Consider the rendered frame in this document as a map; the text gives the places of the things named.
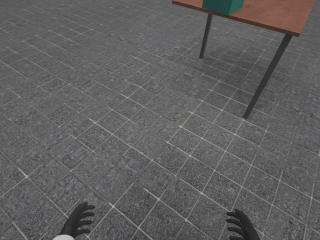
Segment left robot hand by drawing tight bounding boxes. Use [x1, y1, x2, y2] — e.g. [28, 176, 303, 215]
[59, 201, 95, 239]

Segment carton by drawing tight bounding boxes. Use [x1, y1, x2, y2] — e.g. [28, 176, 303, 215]
[202, 0, 245, 16]

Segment right robot hand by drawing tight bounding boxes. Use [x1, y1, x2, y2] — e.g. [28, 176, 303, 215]
[226, 209, 260, 240]

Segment table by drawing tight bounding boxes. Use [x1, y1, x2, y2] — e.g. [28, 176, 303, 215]
[172, 0, 316, 120]

